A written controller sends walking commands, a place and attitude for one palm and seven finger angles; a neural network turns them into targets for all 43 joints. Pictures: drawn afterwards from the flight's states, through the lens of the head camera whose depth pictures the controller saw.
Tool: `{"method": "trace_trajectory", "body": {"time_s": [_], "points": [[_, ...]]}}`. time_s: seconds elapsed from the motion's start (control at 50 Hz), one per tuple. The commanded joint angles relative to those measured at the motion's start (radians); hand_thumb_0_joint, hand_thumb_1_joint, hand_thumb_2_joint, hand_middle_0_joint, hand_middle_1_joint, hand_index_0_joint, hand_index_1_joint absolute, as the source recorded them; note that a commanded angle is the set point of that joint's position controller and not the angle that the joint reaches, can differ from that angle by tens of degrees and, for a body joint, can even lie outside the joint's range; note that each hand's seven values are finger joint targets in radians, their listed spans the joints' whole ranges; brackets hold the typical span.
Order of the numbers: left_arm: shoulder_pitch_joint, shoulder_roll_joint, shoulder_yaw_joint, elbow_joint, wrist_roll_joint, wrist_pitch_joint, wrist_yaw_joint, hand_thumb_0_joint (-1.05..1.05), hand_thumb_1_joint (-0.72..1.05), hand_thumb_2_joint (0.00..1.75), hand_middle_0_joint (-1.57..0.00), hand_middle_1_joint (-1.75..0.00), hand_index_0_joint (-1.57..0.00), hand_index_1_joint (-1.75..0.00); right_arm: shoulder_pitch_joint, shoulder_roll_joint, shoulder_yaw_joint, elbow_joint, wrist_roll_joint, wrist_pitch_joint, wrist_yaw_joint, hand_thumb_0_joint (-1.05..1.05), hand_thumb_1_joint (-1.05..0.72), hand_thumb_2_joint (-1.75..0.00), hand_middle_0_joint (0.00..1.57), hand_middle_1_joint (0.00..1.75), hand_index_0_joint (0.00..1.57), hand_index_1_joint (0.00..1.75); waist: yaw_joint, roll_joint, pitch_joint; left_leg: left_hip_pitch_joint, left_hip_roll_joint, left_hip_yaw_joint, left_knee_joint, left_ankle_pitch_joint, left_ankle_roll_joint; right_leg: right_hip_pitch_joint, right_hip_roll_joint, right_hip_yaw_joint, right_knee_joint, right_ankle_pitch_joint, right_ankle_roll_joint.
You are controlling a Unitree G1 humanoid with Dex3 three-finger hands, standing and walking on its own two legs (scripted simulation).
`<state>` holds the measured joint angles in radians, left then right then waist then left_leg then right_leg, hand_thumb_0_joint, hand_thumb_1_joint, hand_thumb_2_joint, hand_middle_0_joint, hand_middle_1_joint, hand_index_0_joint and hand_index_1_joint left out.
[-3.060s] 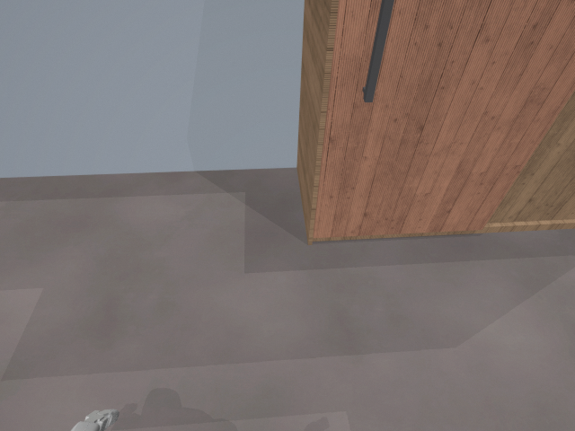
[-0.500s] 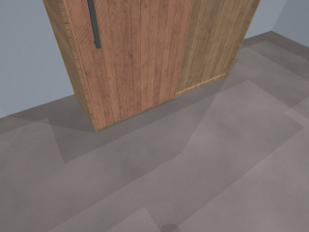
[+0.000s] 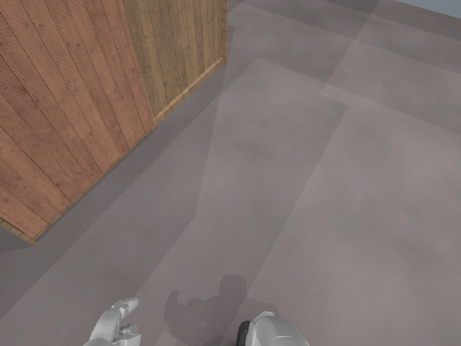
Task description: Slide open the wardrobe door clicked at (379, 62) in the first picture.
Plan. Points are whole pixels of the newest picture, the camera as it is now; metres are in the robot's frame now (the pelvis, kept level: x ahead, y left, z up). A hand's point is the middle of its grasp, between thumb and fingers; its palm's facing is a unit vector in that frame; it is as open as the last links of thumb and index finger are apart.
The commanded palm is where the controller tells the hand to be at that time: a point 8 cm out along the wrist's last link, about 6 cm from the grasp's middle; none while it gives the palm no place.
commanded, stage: walk to a spot facing it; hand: left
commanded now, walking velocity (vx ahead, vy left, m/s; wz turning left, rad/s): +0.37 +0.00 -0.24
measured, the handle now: out of the picture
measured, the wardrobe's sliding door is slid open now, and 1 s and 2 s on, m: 0.00 0.00 0.00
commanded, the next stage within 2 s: turn to face it in 0.58 s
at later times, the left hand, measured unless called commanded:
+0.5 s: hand (136, 326) +0.17 +0.18 -0.15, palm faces +0.04 -0.99 -0.15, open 7.4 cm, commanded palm none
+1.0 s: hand (169, 173) +0.51 +0.16 -0.14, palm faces -0.11 -0.97 -0.21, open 7.3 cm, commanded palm none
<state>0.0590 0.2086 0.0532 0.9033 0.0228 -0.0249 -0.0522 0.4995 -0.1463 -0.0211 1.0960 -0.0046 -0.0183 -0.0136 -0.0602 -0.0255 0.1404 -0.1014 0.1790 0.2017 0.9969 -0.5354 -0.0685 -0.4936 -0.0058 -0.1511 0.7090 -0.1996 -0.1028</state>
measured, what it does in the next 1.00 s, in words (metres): walks ahead: left foot, then right foot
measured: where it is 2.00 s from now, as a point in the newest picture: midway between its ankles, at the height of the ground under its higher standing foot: (226, 266)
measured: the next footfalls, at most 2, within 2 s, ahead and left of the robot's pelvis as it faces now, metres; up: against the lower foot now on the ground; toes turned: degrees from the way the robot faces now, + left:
left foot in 0.52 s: +0.37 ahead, +0.11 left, +0.00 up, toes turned +4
right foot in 0.98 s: +0.46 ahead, -0.13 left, +0.00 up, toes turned -14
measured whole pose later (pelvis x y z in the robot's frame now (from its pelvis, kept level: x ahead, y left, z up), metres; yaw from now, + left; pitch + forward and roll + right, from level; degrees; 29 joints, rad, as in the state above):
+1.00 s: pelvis +0.38 -0.01 +0.02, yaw -6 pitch -1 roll +1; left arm 0.12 0.17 0.05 0.99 0.02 -0.01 0.01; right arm 0.41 -0.11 -0.04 1.13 -0.01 0.00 -0.02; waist -0.06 0.01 0.06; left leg -0.16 0.06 0.16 0.60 -0.40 -0.01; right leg -0.33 -0.07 -0.14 0.59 -0.21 0.01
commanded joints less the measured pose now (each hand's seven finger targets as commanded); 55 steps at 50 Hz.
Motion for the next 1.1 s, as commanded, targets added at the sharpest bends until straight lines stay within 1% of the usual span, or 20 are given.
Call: {"method": "trace_trajectory", "body": {"time_s": [0.0, 0.04, 0.12, 0.24, 0.38, 0.42, 0.46, 0.48, 0.5, 0.52, 0.54, 0.6, 0.68, 0.86, 0.9, 0.94, 0.96, 0.98, 1.0, 1.08], "points": [[0.269, 0.239, 0.063, 0.026, -0.022, -0.006, 0.047, 0.0, 0.9, 0.9, -0.2, -0.3, -0.2, -0.3, -0.147, -0.141, -0.045, -0.159, -0.001, -0.052, 0.0, 0.0, -0.9, -0.9, 0.2, 0.3, 0.2, 0.3, 0.147, -0.015, -0.254, -0.535, 0.003, -0.18, 0.439, 0.155, 0.046, 0.513, -0.362, 0.577, -0.428, -0.055, -0.123], [0.175, 0.163, 0.037, 0.019, -0.013, -0.024, 0.052, 0.0, 0.9, 0.9, -0.2, -0.3, -0.2, -0.3, -0.124, -0.112, -0.041, -0.123, -0.019, -0.027, 0.0, 0.0, -0.9, -0.9, 0.2, 0.3, 0.2, 0.3, 0.072, 0.048, -0.132, -0.436, 0.026, -0.177, 0.338, 0.224, 0.04, 0.258, -0.287, 0.408, -0.462, 0.039, -0.081], [0.167, 0.112, 0.024, 0.05, -0.001, -0.044, 0.056, 0.0, 0.9, 0.9, -0.2, -0.3, -0.2, -0.3, -0.028, -0.072, -0.04, -0.09, -0.03, 0.0, 0.008, 0.0, -0.9, -0.9, 0.2, 0.3, 0.2, 0.3, 0.005, -0.057, -0.137, -0.419, 0.01, -0.16, 0.2, 0.3, 0.022, 0.19, -0.198, 0.271, -0.493, 0.081, -0.057], [0.272, 0.087, 0.017, 0.092, -0.004, -0.06, 0.058, 0.0, 0.9, 0.9, -0.2, -0.3, -0.2, -0.3, -0.232, -0.085, -0.042, -0.156, -0.029, -0.01, 0.027, 0.0, -0.9, -0.9, 0.2, 0.3, 0.2, 0.3, 0.058, -0.075, -0.075, -0.555, 0.006, -0.153, -0.006, 0.378, 0.007, 0.309, -0.201, 0.306, -0.516, 0.084, -0.082], [0.405, 0.101, 0.009, 0.147, 0.001, -0.065, 0.073, 0.0, 0.9, 0.9, -0.2, -0.3, -0.2, -0.3, -0.447, -0.072, -0.031, -0.21, -0.021, -0.033, 0.043, 0.0, -0.9, -0.9, 0.2, 0.3, 0.2, 0.3, 0.122, -0.044, -0.053, -0.546, -0.046, -0.108, -0.259, 0.313, 0.036, 0.514, -0.234, 0.326, -0.446, 0.382, -0.081], [0.411, 0.108, 0.012, 0.158, 0.003, -0.063, 0.076, 0.0, 0.9, 0.9, -0.2, -0.3, -0.2, -0.3, -0.439, -0.074, -0.033, -0.206, -0.019, -0.04, 0.041, 0.0, -0.9, -0.9, 0.2, 0.3, 0.2, 0.3, 0.108, -0.035, -0.062, -0.445, -0.075, -0.081, -0.348, 0.278, 0.054, 0.513, -0.233, 0.311, -0.388, 0.495, -0.07], [0.375, 0.115, 0.014, 0.16, -0.006, -0.064, 0.075, 0.0, 0.9, 0.9, -0.2, -0.3, -0.2, -0.3, -0.262, -0.097, -0.04, -0.142, -0.023, -0.05, 0.023, 0.0, -0.9, -0.9, 0.2, 0.3, 0.2, 0.3, 0.019, -0.01, -0.14, -0.154, -0.145, -0.031, -0.475, 0.361, 0.076, 0.437, -0.17, 0.241, -0.186, 0.68, -0.028], [0.371, 0.1, 0.013, 0.157, -0.015, -0.063, 0.072, 0.0, 0.9, 0.9, -0.2, -0.3, -0.2, -0.3, -0.113, -0.146, -0.052, -0.096, -0.028, -0.056, 0.011, 0.0, -0.9, -0.9, 0.2, 0.3, 0.2, 0.3, -0.042, 0.028, -0.224, 0.117, -0.086, -0.096, -0.513, 0.463, 0.107, 0.29, -0.121, 0.208, 0.012, 0.593, 0.012], [0.413, 0.04, 0.006, 0.146, -0.027, -0.061, 0.064, 0.0, 0.9, 0.9, -0.2, -0.3, -0.2, -0.3, 0.014, -0.258, -0.079, -0.065, -0.041, -0.061, 0.0, 0.0, -0.9, -0.9, 0.2, 0.3, 0.2, 0.3, -0.067, 0.239, -0.352, 0.392, 0.203, -0.428, -0.523, 0.61, 0.213, 0.022, 0.005, 0.107, 0.312, 0.146, 0.065], [0.386, 0.04, -0.004, 0.128, -0.023, -0.065, 0.063, 0.0, 0.9, 0.9, -0.2, -0.3, -0.2, -0.3, 0.069, -0.298, -0.079, -0.059, -0.023, -0.05, -0.003, 0.0, -0.9, -0.9, 0.2, 0.3, 0.2, 0.3, -0.066, 0.299, -0.37, 0.395, 0.348, -0.582, -0.633, 0.721, 0.282, -0.063, 0.037, 0.127, 0.548, -0.352, 0.069], [0.355, 0.055, 0.007, 0.133, -0.016, -0.054, 0.069, 0.0, 0.9, 0.9, -0.2, -0.3, -0.2, -0.3, -0.018, -0.246, -0.067, -0.069, -0.019, -0.046, -0.006, 0.0, -0.9, -0.9, 0.2, 0.3, 0.2, 0.3, -0.038, 0.175, -0.268, 0.253, 0.341, -0.515, -0.687, 0.583, 0.284, -0.092, -0.022, 0.169, 0.609, -0.334, 0.063], [0.31, -0.002, 0.02, 0.142, 0.005, -0.014, 0.044, 0.0, 0.9, 0.9, -0.2, -0.3, -0.2, -0.3, -0.193, -0.116, -0.033, -0.106, -0.017, -0.059, -0.009, 0.0, -0.9, -0.9, 0.2, 0.3, 0.2, 0.3, 0.044, 0.094, -0.029, -0.104, 0.219, -0.269, -0.778, 0.439, 0.177, -0.068, -0.102, 0.164, 0.586, -0.143, 0.091], [0.385, -0.058, 0.026, 0.156, 0.01, 0.026, 0.046, 0.0, 0.9, 0.9, -0.2, -0.3, -0.2, -0.3, -0.192, -0.073, -0.031, -0.09, -0.015, -0.07, -0.019, 0.0, -0.9, -0.9, 0.2, 0.3, 0.2, 0.3, 0.091, 0.128, -0.074, -0.154, 0.147, -0.087, -0.769, 0.621, 0.174, -0.035, -0.107, 0.139, 0.512, -0.042, 0.124], [0.162, -0.026, 0.002, 0.084, 0.001, 0.014, 0.067, 0.0, 0.9, 0.9, -0.2, -0.3, -0.2, -0.3, -0.091, -0.131, -0.042, -0.03, -0.018, -0.029, -0.016, 0.0, -0.9, -0.9, 0.2, 0.3, 0.2, 0.3, 0.036, 0.195, -0.096, -0.026, 0.094, -0.16, -0.62, 0.958, 0.205, 0.104, -0.055, 0.022, -0.022, -0.048, 0.153], [0.159, -0.003, 0.009, 0.074, -0.003, 0.012, 0.069, 0.0, 0.9, 0.9, -0.2, -0.3, -0.2, -0.3, -0.106, -0.143, -0.05, -0.034, -0.018, -0.011, -0.015, 0.0, -0.9, -0.9, 0.2, 0.3, 0.2, 0.3, 0.051, 0.21, -0.1, -0.046, 0.089, -0.199, -0.572, 0.867, 0.186, 0.169, -0.05, 0.021, -0.115, -0.032, 0.152], [0.236, 0.055, 0.024, 0.084, -0.002, -0.004, 0.073, 0.0, 0.9, 0.9, -0.2, -0.3, -0.2, -0.3, -0.117, -0.122, -0.05, -0.051, -0.01, -0.004, -0.009, 0.0, -0.9, -0.9, 0.2, 0.3, 0.2, 0.3, 0.1, 0.096, -0.152, -0.174, 0.024, -0.18, -0.422, 0.646, 0.118, 0.401, -0.12, 0.079, -0.272, 0.217, 0.143], [0.303, 0.146, 0.043, 0.1, 0.007, -0.016, 0.084, 0.0, 0.9, 0.9, -0.2, -0.3, -0.2, -0.3, -0.09, -0.064, -0.044, -0.071, -0.003, -0.005, -0.002, 0.0, -0.9, -0.9, 0.2, 0.3, 0.2, 0.3, 0.118, -0.144, -0.252, -0.368, -0.087, -0.082, -0.206, 0.314, 0.056, 0.629, -0.351, 0.27, -0.272, 0.515, 0.076], [0.363, 0.204, 0.052, 0.099, -0.002, -0.012, 0.085, 0.0, 0.9, 0.9, -0.2, -0.3, -0.2, -0.3, -0.099, -0.06, -0.046, -0.103, 0.0, 0.006, -0.007, 0.0, -0.9, -0.9, 0.2, 0.3, 0.2, 0.3, 0.133, -0.244, -0.314, -0.415, -0.148, -0.101, 0.012, -0.118, 0.033, 0.624, -0.523, 0.362, -0.305, 0.707, -0.034], [0.311, 0.179, 0.047, 0.08, -0.005, -0.008, 0.091, 0.0, 0.9, 0.9, -0.2, -0.3, -0.2, -0.3, -0.114, -0.076, -0.052, -0.097, -0.002, 0.023, -0.01, 0.0, -0.9, -0.9, 0.2, 0.3, 0.2, 0.3, 0.123, -0.196, -0.28, -0.414, -0.115, -0.187, 0.129, -0.106, 0.034, 0.529, -0.502, 0.321, -0.341, 0.591, -0.063], [0.141, 0.088, 0.023, 0.027, -0.006, 0.004, 0.097, 0.0, 0.9, 0.9, -0.2, -0.3, -0.2, -0.3, -0.138, -0.059, -0.061, -0.084, -0.015, 0.056, 0.015, 0.0, -0.9, -0.9, 0.2, 0.3, 0.2, 0.3, 0.052, -0.108, -0.137, -0.443, -0.074, -0.169, 0.23, 0.098, 0.013, 0.318, -0.376, 0.104, -0.399, 0.267, 0.01]]}}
